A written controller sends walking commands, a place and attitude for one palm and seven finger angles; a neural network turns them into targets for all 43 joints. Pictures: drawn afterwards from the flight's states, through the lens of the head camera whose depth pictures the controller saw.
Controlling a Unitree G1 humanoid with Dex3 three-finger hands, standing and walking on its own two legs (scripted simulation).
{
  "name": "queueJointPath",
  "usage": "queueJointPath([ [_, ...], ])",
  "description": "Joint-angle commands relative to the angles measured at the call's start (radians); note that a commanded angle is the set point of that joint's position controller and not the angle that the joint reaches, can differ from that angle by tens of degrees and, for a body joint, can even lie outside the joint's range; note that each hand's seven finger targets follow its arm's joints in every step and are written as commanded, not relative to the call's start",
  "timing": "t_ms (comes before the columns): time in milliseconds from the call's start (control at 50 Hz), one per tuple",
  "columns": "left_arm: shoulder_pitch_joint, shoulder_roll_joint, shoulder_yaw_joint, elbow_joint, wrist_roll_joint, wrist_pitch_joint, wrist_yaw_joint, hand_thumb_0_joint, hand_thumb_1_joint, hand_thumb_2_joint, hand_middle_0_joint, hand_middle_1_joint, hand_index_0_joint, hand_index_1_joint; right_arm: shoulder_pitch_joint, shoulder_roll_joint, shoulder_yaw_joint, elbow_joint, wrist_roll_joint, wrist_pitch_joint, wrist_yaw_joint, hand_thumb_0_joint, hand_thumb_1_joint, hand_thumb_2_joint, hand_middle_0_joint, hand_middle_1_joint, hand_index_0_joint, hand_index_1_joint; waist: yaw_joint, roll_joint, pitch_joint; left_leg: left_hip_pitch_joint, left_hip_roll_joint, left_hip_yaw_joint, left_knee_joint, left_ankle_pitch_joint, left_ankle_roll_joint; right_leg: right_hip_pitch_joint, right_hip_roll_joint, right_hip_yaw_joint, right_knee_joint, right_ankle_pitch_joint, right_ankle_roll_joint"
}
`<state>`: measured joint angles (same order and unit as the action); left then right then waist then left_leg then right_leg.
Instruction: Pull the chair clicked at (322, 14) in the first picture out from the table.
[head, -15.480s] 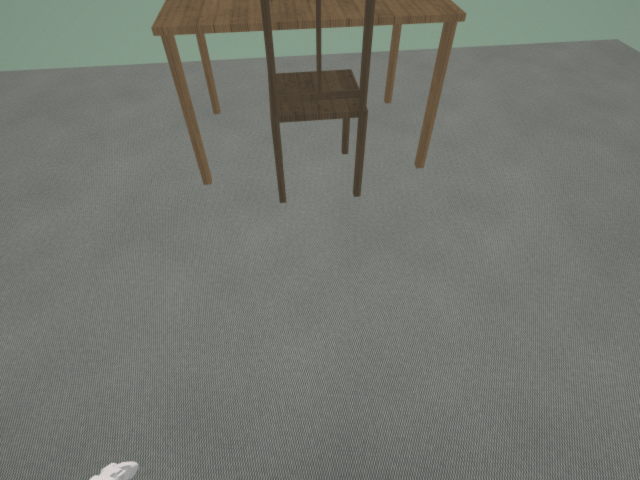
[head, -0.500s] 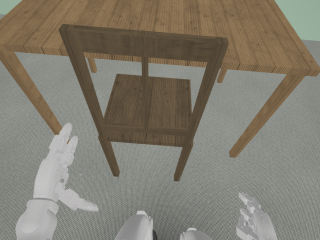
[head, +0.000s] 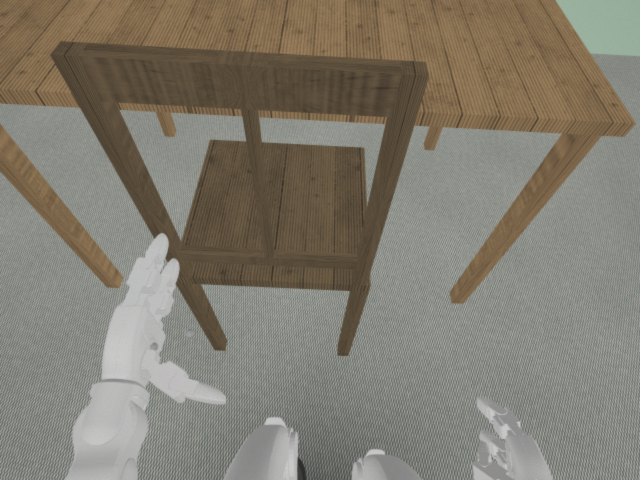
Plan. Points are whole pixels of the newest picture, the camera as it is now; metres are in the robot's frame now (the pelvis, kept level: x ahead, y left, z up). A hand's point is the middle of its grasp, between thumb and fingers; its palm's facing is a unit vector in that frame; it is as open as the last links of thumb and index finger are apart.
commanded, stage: aim the fingers beside a spindle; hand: left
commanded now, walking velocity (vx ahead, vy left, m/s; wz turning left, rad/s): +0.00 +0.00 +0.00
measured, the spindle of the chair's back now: (261, 195) +0.50 +0.11 +0.02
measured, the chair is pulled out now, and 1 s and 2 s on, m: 0.00 0.00 0.00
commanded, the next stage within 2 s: none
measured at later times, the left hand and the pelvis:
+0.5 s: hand (239, 313) +0.32 +0.12 +0.01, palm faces -0.02 -1.00 -0.01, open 17.0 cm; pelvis +0.00 -0.01 -0.02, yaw -1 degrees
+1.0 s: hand (252, 289) +0.35 +0.11 +0.01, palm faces +0.02 -1.00 -0.04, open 16.9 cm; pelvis +0.00 -0.01 -0.02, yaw -1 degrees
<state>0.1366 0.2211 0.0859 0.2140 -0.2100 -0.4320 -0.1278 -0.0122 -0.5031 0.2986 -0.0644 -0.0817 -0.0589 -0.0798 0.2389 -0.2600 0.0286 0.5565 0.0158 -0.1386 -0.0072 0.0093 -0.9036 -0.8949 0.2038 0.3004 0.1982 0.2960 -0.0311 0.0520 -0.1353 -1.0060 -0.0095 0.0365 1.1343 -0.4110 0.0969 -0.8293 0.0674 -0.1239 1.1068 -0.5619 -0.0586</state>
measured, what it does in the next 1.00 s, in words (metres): stands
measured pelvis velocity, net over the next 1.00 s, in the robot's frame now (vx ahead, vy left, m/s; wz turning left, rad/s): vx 0.00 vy -0.01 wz -0.03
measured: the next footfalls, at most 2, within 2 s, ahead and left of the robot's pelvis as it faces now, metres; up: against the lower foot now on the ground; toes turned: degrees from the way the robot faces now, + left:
none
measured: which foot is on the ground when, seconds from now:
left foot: down 0.00-1.00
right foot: down 0.00-1.00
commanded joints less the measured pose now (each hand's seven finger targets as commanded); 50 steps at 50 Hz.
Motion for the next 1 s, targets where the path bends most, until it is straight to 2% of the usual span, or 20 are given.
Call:
queueJointPath([
  [0, -0.142, 0.132, 0.074, -0.176, -0.001, -0.086, 0.018, 0.000, -0.500, 0.300, -0.060, -0.080, -0.060, -0.080, -0.025, -0.140, -0.063, -0.133, 0.006, -0.043, -0.010, 0.000, -0.900, -0.900, 0.200, 0.300, 0.200, 0.300, -0.010, 0.006, -0.267, 0.365, 0.043, -0.153, -0.138, 0.140, -0.066, -0.059, -0.028, 0.100, -0.159, 0.184, 0.025],
  [60, -0.205, 0.093, 0.039, -0.154, 0.001, -0.078, 0.019, 0.000, -0.500, 0.300, -0.060, -0.080, -0.060, -0.080, -0.028, -0.135, -0.061, -0.133, 0.006, -0.031, -0.006, 0.000, -0.900, -0.900, 0.200, 0.300, 0.200, 0.300, -0.020, -0.001, -0.274, 0.336, 0.037, -0.138, -0.115, 0.137, -0.061, -0.054, -0.032, 0.110, -0.154, 0.198, 0.029],
  [100, -0.186, 0.117, 0.069, -0.148, -0.002, -0.076, 0.022, 0.000, -0.500, 0.300, -0.060, -0.080, -0.060, -0.080, -0.022, -0.136, -0.063, -0.137, 0.005, -0.024, -0.006, 0.000, -0.900, -0.900, 0.200, 0.300, 0.200, 0.300, -0.006, -0.026, -0.313, 0.320, 0.033, -0.126, -0.099, 0.171, -0.057, -0.012, -0.031, 0.124, -0.147, 0.243, 0.033],
  [180, -0.182, 0.078, 0.028, -0.192, -0.005, -0.081, 0.021, 0.000, -0.500, 0.300, -0.060, -0.080, -0.060, -0.080, -0.024, -0.127, -0.066, -0.147, 0.007, -0.014, 0.001, 0.000, -0.900, -0.900, 0.200, 0.300, 0.200, 0.300, -0.001, 0.004, -0.365, 0.356, 0.032, -0.116, -0.083, 0.250, -0.058, 0.010, -0.037, 0.126, -0.132, 0.338, 0.036],
  [200, -0.176, 0.099, 0.045, -0.183, -0.001, -0.081, 0.024, 0.000, -0.500, 0.300, -0.060, -0.080, -0.060, -0.080, -0.020, -0.129, -0.066, -0.143, 0.007, -0.011, 0.001, 0.000, -0.900, -0.900, 0.200, 0.300, 0.200, 0.300, -0.001, -0.008, -0.365, 0.345, 0.033, -0.113, -0.074, 0.260, -0.056, 0.017, -0.036, 0.134, -0.129, 0.359, 0.042],
  [240, -0.185, 0.062, 0.003, -0.168, 0.008, -0.081, 0.027, 0.000, -0.500, 0.300, -0.060, -0.080, -0.060, -0.080, -0.023, -0.124, -0.064, -0.145, 0.007, -0.002, 0.005, 0.000, -0.900, -0.900, 0.200, 0.300, 0.200, 0.300, -0.012, -0.025, -0.336, 0.328, 0.032, -0.114, -0.073, 0.250, -0.056, 0.001, -0.036, 0.129, -0.125, 0.355, 0.041],
  [340, -0.289, 0.054, -0.005, -0.080, 0.030, -0.084, 0.048, 0.000, -0.500, 0.300, -0.060, -0.080, -0.060, -0.080, -0.025, -0.127, -0.064, -0.127, 0.006, 0.019, 0.004, 0.000, -0.900, -0.900, 0.200, 0.300, 0.200, 0.300, -0.035, -0.060, -0.264, 0.236, 0.031, -0.111, -0.042, 0.141, -0.052, -0.070, -0.036, 0.148, -0.127, 0.247, 0.046],
  [360, -0.316, 0.041, -0.020, -0.096, 0.034, -0.091, 0.052, 0.000, -0.500, 0.300, -0.060, -0.080, -0.060, -0.080, -0.029, -0.127, -0.065, -0.129, 0.004, 0.019, 0.006, 0.000, -0.900, -0.900, 0.200, 0.300, 0.200, 0.300, -0.031, -0.024, -0.292, 0.250, 0.029, -0.111, -0.038, 0.147, -0.052, -0.075, -0.038, 0.149, -0.120, 0.247, 0.044],
  [420, -0.324, 0.056, 0.001, -0.123, 0.036, -0.104, 0.075, 0.000, -0.500, 0.300, -0.060, -0.080, -0.060, -0.080, -0.023, -0.126, -0.068, -0.134, 0.000, 0.026, 0.010, 0.000, -0.900, -0.900, 0.200, 0.300, 0.200, 0.300, -0.012, -0.018, -0.365, 0.285, 0.029, -0.114, -0.039, 0.177, -0.053, -0.048, -0.036, 0.146, -0.106, 0.268, 0.041],
  [480, -0.337, 0.041, -0.019, -0.169, 0.048, -0.120, 0.103, 0.000, -0.500, 0.300, -0.060, -0.080, -0.060, -0.080, -0.025, -0.120, -0.070, -0.137, -0.003, 0.031, 0.017, 0.000, -0.900, -0.900, 0.200, 0.300, 0.200, 0.300, -0.004, 0.029, -0.418, 0.346, 0.032, -0.119, -0.043, 0.222, -0.060, -0.056, -0.035, 0.132, -0.090, 0.296, 0.036],
  [500, -0.316, 0.051, -0.013, -0.153, 0.055, -0.117, 0.116, 0.000, -0.500, 0.300, -0.060, -0.080, -0.060, -0.080, -0.020, -0.124, -0.070, -0.135, -0.004, 0.036, 0.020, 0.000, -0.900, -0.900, 0.200, 0.300, 0.200, 0.300, -0.003, 0.031, -0.417, 0.355, 0.035, -0.126, -0.045, 0.230, -0.060, -0.073, -0.031, 0.128, -0.086, 0.292, 0.036],
  [520, -0.322, 0.021, -0.041, -0.138, 0.060, -0.113, 0.122, 0.000, -0.500, 0.300, -0.060, -0.080, -0.060, -0.080, -0.023, -0.120, -0.067, -0.136, -0.006, 0.042, 0.024, 0.000, -0.900, -0.900, 0.200, 0.300, 0.200, 0.300, -0.012, 0.009, -0.401, 0.342, 0.035, -0.127, -0.047, 0.213, -0.059, -0.078, -0.031, 0.123, -0.087, 0.279, 0.037],
  [600, -0.391, -0.028, -0.093, 0.006, 0.087, -0.091, 0.140, 0.000, -0.500, 0.300, -0.060, -0.080, -0.060, -0.080, -0.019, -0.126, -0.065, -0.121, -0.002, 0.065, 0.027, 0.000, -0.900, -0.900, 0.200, 0.300, 0.200, 0.300, -0.049, -0.075, -0.285, 0.244, 0.035, -0.131, -0.036, 0.093, -0.051, -0.156, -0.028, 0.127, -0.102, 0.167, 0.044],
  [640, -0.455, -0.045, -0.106, 0.041, 0.091, -0.088, 0.146, 0.000, -0.500, 0.300, -0.060, -0.080, -0.060, -0.080, -0.022, -0.127, -0.066, -0.118, -0.001, 0.074, 0.028, 0.000, -0.900, -0.900, 0.200, 0.300, 0.200, 0.300, -0.053, -0.079, -0.282, 0.218, 0.031, -0.131, -0.029, 0.050, -0.051, -0.171, -0.033, 0.132, -0.106, 0.122, 0.042],
  [680, -0.502, -0.046, -0.109, 0.040, 0.095, -0.095, 0.156, 0.000, -0.500, 0.300, -0.060, -0.080, -0.060, -0.080, -0.025, -0.128, -0.065, -0.122, -0.002, 0.079, 0.029, 0.000, -0.900, -0.900, 0.200, 0.300, 0.200, 0.300, -0.050, -0.051, -0.303, 0.225, 0.029, -0.132, -0.028, 0.034, -0.052, -0.180, -0.034, 0.133, -0.104, 0.096, 0.036],
  [740, -0.573, -0.003, -0.059, 0.018, 0.102, -0.124, 0.191, 0.000, -0.500, 0.300, -0.060, -0.080, -0.060, -0.080, -0.021, -0.127, -0.066, -0.118, -0.010, 0.086, 0.029, 0.000, -0.900, -0.900, 0.200, 0.300, 0.200, 0.300, -0.035, -0.033, -0.373, 0.242, 0.029, -0.131, -0.016, 0.056, -0.055, -0.169, -0.032, 0.138, -0.084, 0.110, 0.033],
  [800, -0.566, 0.065, 0.012, -0.038, 0.110, -0.152, 0.225, 0.000, -0.500, 0.300, -0.060, -0.080, -0.060, -0.080, -0.010, -0.126, -0.068, -0.120, -0.017, 0.093, 0.034, 0.000, -0.900, -0.900, 0.200, 0.300, 0.200, 0.300, -0.004, 0.033, -0.460, 0.314, 0.033, -0.137, -0.026, 0.119, -0.062, -0.151, -0.024, 0.130, -0.061, 0.157, 0.028],
  [820, -0.525, 0.071, 0.030, -0.036, 0.111, -0.151, 0.232, 0.000, -0.500, 0.300, -0.060, -0.080, -0.060, -0.080, -0.009, -0.122, -0.068, -0.124, -0.019, 0.098, 0.037, 0.000, -0.900, -0.900, 0.200, 0.300, 0.200, 0.300, 0.011, 0.023, -0.485, 0.326, 0.032, -0.134, -0.030, 0.152, -0.064, -0.120, -0.025, 0.131, -0.058, 0.196, 0.027],
  [880, -0.476, 0.009, -0.031, 0.012, 0.114, -0.126, 0.223, 0.000, -0.500, 0.300, -0.060, -0.080, -0.060, -0.080, -0.008, -0.117, -0.066, -0.126, -0.013, 0.112, 0.045, 0.000, -0.900, -0.900, 0.200, 0.300, 0.200, 0.300, -0.009, -0.001, -0.441, 0.312, 0.033, -0.124, -0.033, 0.166, -0.062, -0.110, -0.024, 0.128, -0.069, 0.233, 0.036],
  [980, -0.401, -0.110, -0.159, 0.112, 0.089, -0.070, 0.150, 0.000, -0.500, 0.300, -0.060, -0.080, -0.060, -0.080, -0.004, -0.124, -0.066, -0.139, 0.008, 0.130, 0.044, 0.000, -0.900, -0.900, 0.200, 0.300, 0.200, 0.300, -0.046, -0.108, -0.304, 0.230, 0.032, -0.124, -0.042, 0.093, -0.048, -0.129, -0.029, 0.132, -0.115, 0.191, 0.047],
])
